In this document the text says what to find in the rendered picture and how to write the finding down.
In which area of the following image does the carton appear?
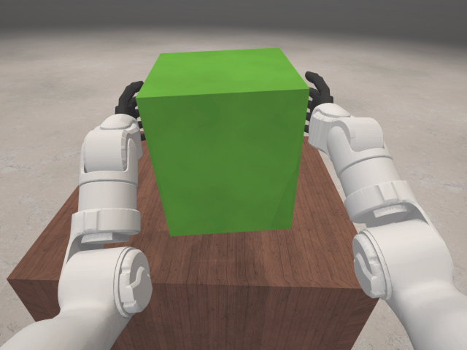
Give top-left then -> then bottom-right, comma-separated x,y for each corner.
136,47 -> 310,236

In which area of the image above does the right robot hand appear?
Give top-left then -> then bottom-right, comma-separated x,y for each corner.
304,71 -> 333,133

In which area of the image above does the pedestal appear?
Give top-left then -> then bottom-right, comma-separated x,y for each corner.
7,131 -> 379,350

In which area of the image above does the left robot upper arm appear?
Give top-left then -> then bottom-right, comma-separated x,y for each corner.
0,246 -> 153,350

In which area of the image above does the left robot forearm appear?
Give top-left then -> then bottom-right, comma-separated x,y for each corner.
58,114 -> 143,308

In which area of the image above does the right robot forearm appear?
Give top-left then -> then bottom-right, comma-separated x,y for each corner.
308,103 -> 455,281

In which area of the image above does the left robot hand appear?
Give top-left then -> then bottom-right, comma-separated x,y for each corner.
115,81 -> 146,141

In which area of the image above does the right robot upper arm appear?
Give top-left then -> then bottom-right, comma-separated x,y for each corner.
352,219 -> 467,350

